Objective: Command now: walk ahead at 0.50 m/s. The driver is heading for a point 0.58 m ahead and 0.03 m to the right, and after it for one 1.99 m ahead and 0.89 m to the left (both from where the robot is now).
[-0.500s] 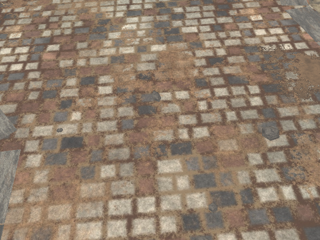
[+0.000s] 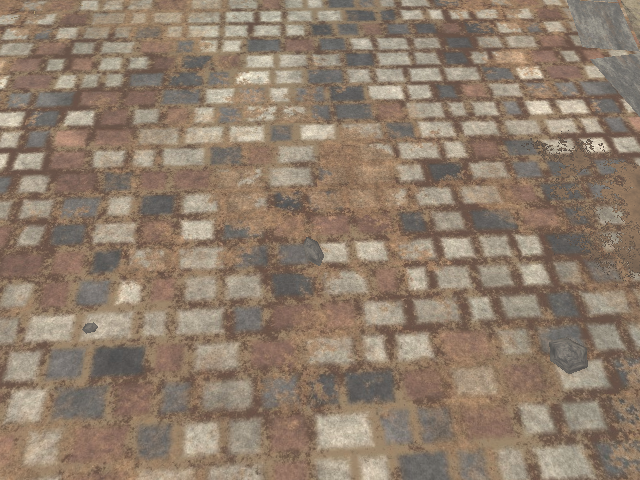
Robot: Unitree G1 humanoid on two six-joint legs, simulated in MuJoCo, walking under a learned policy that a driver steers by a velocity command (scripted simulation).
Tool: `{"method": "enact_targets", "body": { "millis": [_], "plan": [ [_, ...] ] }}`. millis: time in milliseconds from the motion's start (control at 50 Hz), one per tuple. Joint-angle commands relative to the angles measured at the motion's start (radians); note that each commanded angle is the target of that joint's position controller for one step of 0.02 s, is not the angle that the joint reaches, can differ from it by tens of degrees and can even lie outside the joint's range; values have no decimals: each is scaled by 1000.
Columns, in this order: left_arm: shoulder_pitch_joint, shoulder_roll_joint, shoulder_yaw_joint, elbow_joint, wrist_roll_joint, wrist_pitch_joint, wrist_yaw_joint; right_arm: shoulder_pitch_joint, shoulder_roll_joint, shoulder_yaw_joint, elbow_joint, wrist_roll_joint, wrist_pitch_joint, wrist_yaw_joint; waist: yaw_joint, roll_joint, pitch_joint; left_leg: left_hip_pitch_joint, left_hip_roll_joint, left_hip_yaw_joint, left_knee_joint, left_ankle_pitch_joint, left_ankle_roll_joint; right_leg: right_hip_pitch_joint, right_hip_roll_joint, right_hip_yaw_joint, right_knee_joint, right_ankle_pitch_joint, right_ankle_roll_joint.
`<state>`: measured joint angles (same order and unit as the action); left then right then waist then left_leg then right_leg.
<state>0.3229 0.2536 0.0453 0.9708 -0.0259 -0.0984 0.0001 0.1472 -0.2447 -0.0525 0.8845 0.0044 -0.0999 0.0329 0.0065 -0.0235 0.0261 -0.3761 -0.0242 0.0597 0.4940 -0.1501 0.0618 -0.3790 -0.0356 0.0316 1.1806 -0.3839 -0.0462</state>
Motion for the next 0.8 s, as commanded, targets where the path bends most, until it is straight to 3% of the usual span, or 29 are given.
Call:
{"method": "enact_targets", "body": {
  "millis": [20, 60, 140, 220, 320, 380, 400, 420, 440, 460, 480, 500, 520, 540, 560, 600, 640, 700, 800],
  "plan": [
    [4, 79, 30, -68, 7, 0, 12, 36, -73, -11, -21, -13, -12, 5, 5, 110, -66, 202, 253, -309, -316, 51, 159, -215, -114, 42, -2, 114, -9],
    [15, 51, 29, -67, 11, 19, 16, 69, -95, -17, 1, -11, -18, 1, 19, 103, -43, 157, 239, -249, -354, 117, 177, -209, -120, 28, -52, 155, 4],
    [-131, 59, 36, -118, 23, 21, 17, 142, -130, -24, 33, -8, -12, -25, -8, 73, -2, 214, 236, -193, -379, 201, 172, -336, -125, 23, -257, 343, 36],
    [-266, 35, 25, -154, 17, 12, 2, 200, -140, -22, 55, 2, -3, -36, -50, 79, 23, 253, 209, -132, -387, 179, 139, -307, -88, -12, -487, 495, 37],
    [-400, 37, 15, -205, 6, 2, -25, 281, -151, -29, 100, 11, 16, -41, -91, 79, 66, 403, 264, -137, -333, 179, 136, -335, -60, -24, -623, 438, 21],
    [-380, 64, 20, -216, 3, -8, -40, 267, -167, -38, 108, 15, 29, -46, -56, 100, 46, 465, 297, -144, -257, 305, 115, -260, -36, -36, -669, 332, -17],
    [-323, 86, 30, -203, 5, -11, -40, 245, -176, -41, 103, 15, 33, -47, -19, 114, 10, 463, 289, -132, -194, 451, 102, -160, -7, -60, -680, 306, -34],
    [-199, 117, 49, -165, 8, -12, -37, 219, -171, -39, 97, 15, 38, -47, 49, 110, -63, 436, 248, -97, -53, 603, 81, 17, 29, -91, -702, 317, -58],
    [-14, 176, 75, -112, 14, -11, -29, 213, -141, -26, 83, 7, 38, -46, 120, 76, -187, 301, 191, -55, 178, 555, 48, 303, -18, -37, -671, 348, -101],
    [132, 281, 99, -88, 34, -7, -21, 305, -46, 3, 62, -7, 24, -39, 109, -136, -353, -74, 54, -6, 579, 150, -18, 710, -281, 359, -685, 298, -236],
    [150, 237, 83, -76, 22, -3, -25, 327, -24, 15, 77, 8, -3, -31, 102, -257, -444, -283, -39, -123, 787, -412, -33, 817, -384, 709, -859, 177, -320],
    [74, 171, 61, -89, 14, -4, -25, 241, -127, -12, 60, 34, -22, -25, 101, -172, -306, -383, 34, -177, 870, -383, -11, 708, -344, 601, -877, 110, -262],
    [-14, 131, 49, -111, 16, -4, -22, 158, -142, -15, 36, 44, -29, -25, 81, -109, -195, -393, 89, -148, 850, -292, 3, 556, -304, 449, -894, 145, -221],
    [-86, 103, 38, -121, 24, -4, -26, 120, -130, -18, 32, 34, -26, -32, 46, -36, -114, -351, 131, -126, 780, -211, 1, 397, -262, 340, -934, 220, -198],
    [-125, 73, 29, -124, 32, -9, -29, 122, -123, -27, 36, 21, -12, -38, 12, -38, -76, -289, 163, -132, 711, -160, 0, 295, -221, 264, -968, 269, -177],
    [-122, 71, 28, -109, 34, -14, -33, 165, -74, -24, 48, 15, 15, -42, -22, -57, -58, -212, 176, -125, 652, -117, -9, 202, -195, 196, -1020, 316, -181],
    [-92, 103, 36, -90, 36, -18, -24, 144, -66, -27, 40, 14, 29, -45, -32, -44, -31, -253, 182, -120, 590, -52, -25, 190, -193, 137, -1053, 372, -193],
    [-50, 120, 41, -67, 40, -17, -5, 52, -69, -30, 12, 10, 34, -41, -10, -30, -3, -343, 180, -134, 448, 105, -40, 236, -193, 60, -1075, 414, -174],
    [-6, 128, 40, -42, 34, -15, 11, -89, -47, -21, -36, 16, 29, -19, 37, -28, 37, -321, 132, -104, 220, 278, -27, 286, -181, -73, -1098, 413, -128]
  ]
}}
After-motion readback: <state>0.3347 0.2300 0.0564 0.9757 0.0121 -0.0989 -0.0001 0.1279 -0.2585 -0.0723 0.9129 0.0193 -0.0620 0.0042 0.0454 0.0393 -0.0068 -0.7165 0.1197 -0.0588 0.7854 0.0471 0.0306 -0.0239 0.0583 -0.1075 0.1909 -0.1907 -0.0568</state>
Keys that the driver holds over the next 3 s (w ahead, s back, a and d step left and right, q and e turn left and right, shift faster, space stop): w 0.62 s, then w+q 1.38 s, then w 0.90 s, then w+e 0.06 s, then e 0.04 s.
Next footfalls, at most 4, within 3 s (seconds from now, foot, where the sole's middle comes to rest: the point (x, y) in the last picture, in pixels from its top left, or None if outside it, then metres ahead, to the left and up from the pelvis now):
0.44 right None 0.42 -0.15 -0.77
1.02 left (280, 371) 0.71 0.10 -0.77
1.50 right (322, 253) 1.05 0.01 -0.77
2.04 left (178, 233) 1.10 0.39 -0.77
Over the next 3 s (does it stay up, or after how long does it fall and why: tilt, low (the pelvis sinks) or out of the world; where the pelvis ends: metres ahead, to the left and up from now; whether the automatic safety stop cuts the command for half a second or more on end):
stays up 1.43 0.61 0.01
